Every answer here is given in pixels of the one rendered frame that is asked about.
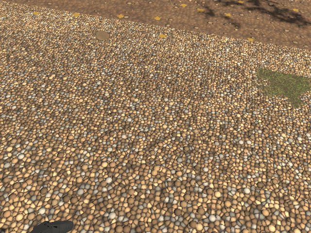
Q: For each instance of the robot left hand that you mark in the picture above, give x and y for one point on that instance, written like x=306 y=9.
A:
x=61 y=226

